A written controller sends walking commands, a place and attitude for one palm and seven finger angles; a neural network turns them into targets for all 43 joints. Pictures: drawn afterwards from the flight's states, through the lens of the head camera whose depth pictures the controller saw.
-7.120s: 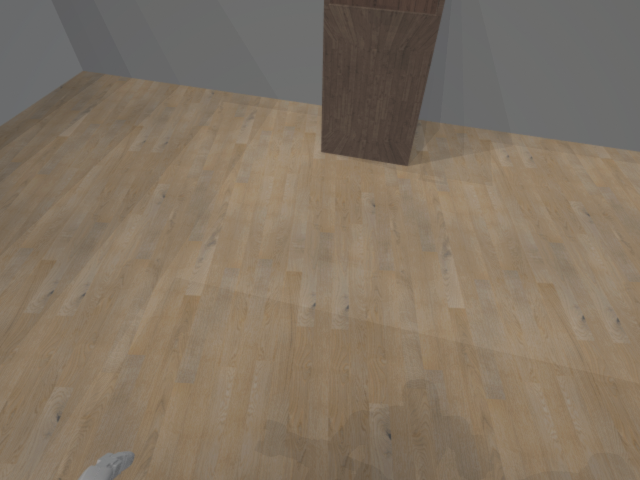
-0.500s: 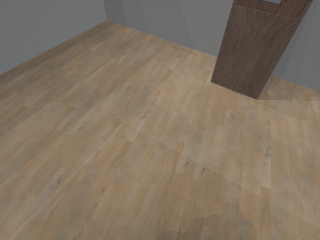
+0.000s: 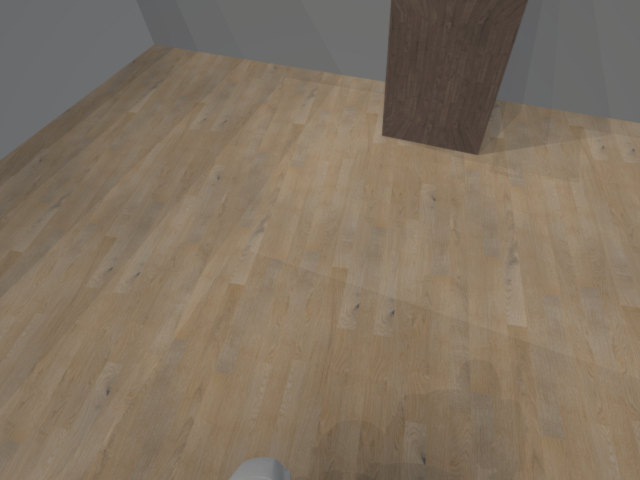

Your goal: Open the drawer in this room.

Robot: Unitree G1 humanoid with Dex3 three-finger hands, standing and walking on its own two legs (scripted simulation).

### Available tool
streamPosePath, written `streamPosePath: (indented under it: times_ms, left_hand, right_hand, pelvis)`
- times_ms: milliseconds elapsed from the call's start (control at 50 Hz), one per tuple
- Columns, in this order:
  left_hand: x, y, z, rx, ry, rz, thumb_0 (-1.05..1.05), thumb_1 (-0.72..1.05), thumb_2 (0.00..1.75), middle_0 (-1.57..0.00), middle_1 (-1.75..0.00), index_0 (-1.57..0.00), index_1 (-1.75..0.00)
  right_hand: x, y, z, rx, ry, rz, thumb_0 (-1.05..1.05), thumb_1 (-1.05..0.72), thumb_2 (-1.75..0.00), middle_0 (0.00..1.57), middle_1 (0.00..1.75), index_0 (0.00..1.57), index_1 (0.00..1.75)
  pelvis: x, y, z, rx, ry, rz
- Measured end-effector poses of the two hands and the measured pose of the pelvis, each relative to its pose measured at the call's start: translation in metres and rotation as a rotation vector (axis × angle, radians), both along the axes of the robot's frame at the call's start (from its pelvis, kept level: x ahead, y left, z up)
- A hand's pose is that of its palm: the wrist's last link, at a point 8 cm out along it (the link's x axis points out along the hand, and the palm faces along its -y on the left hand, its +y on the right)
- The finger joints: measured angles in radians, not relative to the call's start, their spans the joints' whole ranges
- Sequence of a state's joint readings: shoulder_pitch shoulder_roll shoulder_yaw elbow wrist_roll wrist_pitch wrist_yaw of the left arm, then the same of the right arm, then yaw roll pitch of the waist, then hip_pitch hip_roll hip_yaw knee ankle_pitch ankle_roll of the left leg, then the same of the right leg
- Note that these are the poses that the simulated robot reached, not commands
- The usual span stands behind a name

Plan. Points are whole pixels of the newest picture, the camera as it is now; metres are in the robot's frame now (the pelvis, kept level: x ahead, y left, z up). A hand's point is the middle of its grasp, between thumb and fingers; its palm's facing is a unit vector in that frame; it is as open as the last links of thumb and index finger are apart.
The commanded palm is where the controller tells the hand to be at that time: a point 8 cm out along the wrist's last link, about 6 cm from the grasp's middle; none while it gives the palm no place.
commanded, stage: turn or walk to find it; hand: left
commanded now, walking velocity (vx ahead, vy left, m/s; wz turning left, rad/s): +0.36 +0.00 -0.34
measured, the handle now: out of the picture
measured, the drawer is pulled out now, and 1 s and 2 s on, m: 0.00 0.00 0.00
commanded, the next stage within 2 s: stand and wait in 0.40 s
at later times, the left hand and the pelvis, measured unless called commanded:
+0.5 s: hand out of the picture +0.09 +0.23 -0.19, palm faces +0.07 -0.99 -0.15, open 7.3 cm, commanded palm none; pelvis +0.11 +0.06 +0.00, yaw +0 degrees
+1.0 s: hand (209, 444) +0.18 +0.20 -0.16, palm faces -0.01 -0.98 -0.20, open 7.3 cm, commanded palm none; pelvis +0.20 +0.03 +0.00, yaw -6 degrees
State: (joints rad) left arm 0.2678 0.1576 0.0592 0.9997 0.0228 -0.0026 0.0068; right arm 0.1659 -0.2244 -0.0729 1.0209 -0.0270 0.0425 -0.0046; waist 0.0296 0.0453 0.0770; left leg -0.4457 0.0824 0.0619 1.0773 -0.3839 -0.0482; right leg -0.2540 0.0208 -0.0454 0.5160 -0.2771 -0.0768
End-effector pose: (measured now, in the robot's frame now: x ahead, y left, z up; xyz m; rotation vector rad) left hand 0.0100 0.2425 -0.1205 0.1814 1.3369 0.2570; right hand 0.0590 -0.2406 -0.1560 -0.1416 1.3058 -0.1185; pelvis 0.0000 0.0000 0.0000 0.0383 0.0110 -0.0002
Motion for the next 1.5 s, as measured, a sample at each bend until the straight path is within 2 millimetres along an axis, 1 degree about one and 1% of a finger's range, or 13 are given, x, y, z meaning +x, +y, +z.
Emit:
streamPosePath:
  times_ms: [200,280,420,480,680,880,940,1060,1200,1280,1340,1440,1500]
  left_hand:
    - [0.003,-0.017,-0.001,-0.086,0.063,-0.018,0.00,0.91,0.90,-0.20,-0.30,-0.20,-0.30]
    - [0.011,-0.012,-0.010,-0.110,0.093,-0.008,0.00,0.91,0.90,-0.20,-0.30,-0.20,-0.30]
    - [0.042,0.016,-0.042,-0.147,0.116,0.036,0.00,0.91,0.90,-0.20,-0.30,-0.20,-0.30]
    - [0.064,0.030,-0.042,-0.138,0.106,0.019,0.00,0.91,0.90,-0.20,-0.30,-0.20,-0.30]
    - [0.135,0.059,-0.024,-0.086,-0.003,-0.041,0.00,0.91,0.90,-0.20,-0.30,-0.20,-0.30]
    - [0.172,0.032,-0.018,-0.062,0.020,-0.120,0.00,0.91,0.90,-0.20,-0.30,-0.20,-0.30]
    - [0.174,0.019,-0.017,-0.064,0.027,-0.091,0.00,0.91,0.90,-0.20,-0.30,-0.20,-0.30]
    - [0.162,0.000,-0.009,-0.102,0.166,-0.071,0.00,0.91,0.90,-0.20,-0.30,-0.20,-0.30]
    - [0.179,-0.002,-0.009,-0.142,0.310,-0.048,0.00,0.91,0.90,-0.20,-0.30,-0.20,-0.30]
    - [0.215,0.013,-0.022,-0.150,0.359,-0.042,0.00,0.91,0.90,-0.20,-0.30,-0.20,-0.30]
    - [0.260,0.031,-0.037,-0.144,0.367,-0.068,0.00,0.91,0.90,-0.20,-0.30,-0.20,-0.30]
    - [0.384,0.053,-0.038,-0.094,0.195,-0.184,0.00,0.91,0.90,-0.20,-0.30,-0.20,-0.30]
    - [0.466,0.053,-0.031,-0.074,0.041,-0.239,0.00,0.91,0.90,-0.20,-0.30,-0.20,-0.30]
  right_hand:
    - [0.062,-0.010,0.027,-0.054,-0.119,-0.018,0.01,-0.91,-0.90,0.19,0.30,0.20,0.29]
    - [0.086,0.009,0.028,-0.054,-0.120,-0.009,0.01,-0.91,-0.90,0.19,0.30,0.20,0.29]
    - [0.119,0.066,0.019,-0.045,-0.097,0.048,0.01,-0.91,-0.90,0.19,0.30,0.20,0.29]
    - [0.120,0.082,0.020,-0.046,-0.089,0.029,0.00,-0.92,-0.90,0.20,0.30,0.20,0.29]
    - [0.104,0.083,0.023,-0.057,-0.006,-0.005,-0.01,-0.93,-0.90,0.20,0.30,0.21,0.30]
    - [0.071,0.061,-0.003,0.015,0.090,-0.145,0.00,-0.91,-0.90,0.20,0.30,0.20,0.30]
    - [0.073,0.052,-0.003,0.024,0.143,-0.142,0.01,-0.91,-0.90,0.20,0.30,0.20,0.29]
    - [0.133,0.034,0.012,0.004,0.091,-0.151,0.01,-0.91,-0.90,0.19,0.30,0.20,0.29]
    - [0.250,0.035,0.013,-0.016,-0.032,-0.123,0.01,-0.91,-0.90,0.19,0.30,0.20,0.29]
    - [0.330,0.050,0.008,-0.026,-0.116,-0.089,0.01,-0.91,-0.90,0.19,0.30,0.20,0.29]
    - [0.375,0.062,0.005,-0.047,-0.184,-0.093,0.01,-0.91,-0.90,0.19,0.30,0.20,0.29]
    - [0.384,0.077,0.016,-0.041,-0.166,-0.166,0.00,-0.90,-0.90,0.20,0.30,0.20,0.29]
    - [0.378,0.067,0.025,-0.079,-0.133,-0.227,-0.02,-0.95,-0.90,0.20,0.30,0.21,0.30]
  pelvis:
    - [0.043,0.009,0.009,-0.021,0.005,-0.046]
    - [0.064,0.021,0.007,-0.038,-0.006,-0.034]
    - [0.102,0.051,-0.009,-0.051,-0.027,0.011]
    - [0.108,0.061,-0.006,-0.046,-0.031,-0.003]
    - [0.125,0.073,0.004,-0.044,-0.023,0.010]
    - [0.163,0.046,-0.005,-0.022,-0.019,-0.079]
    - [0.178,0.037,-0.004,-0.036,-0.017,-0.081]
    - [0.217,0.029,0.005,-0.024,-0.002,-0.123]
    - [0.279,0.039,0.000,-0.033,0.013,-0.145]
    - [0.326,0.052,-0.014,-0.039,0.020,-0.162]
    - [0.359,0.063,-0.023,-0.040,0.011,-0.182]
    - [0.397,0.067,-0.010,-0.048,-0.009,-0.221]
    - [0.415,0.065,-0.002,-0.045,-0.010,-0.218]
